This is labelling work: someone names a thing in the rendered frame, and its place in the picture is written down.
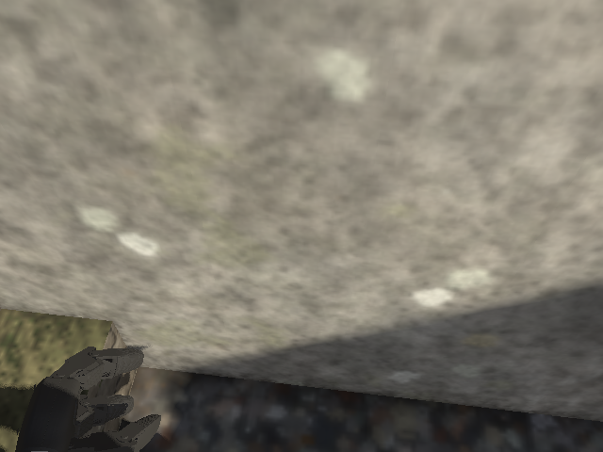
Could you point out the left robot hand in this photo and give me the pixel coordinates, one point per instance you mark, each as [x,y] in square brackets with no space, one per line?
[57,415]

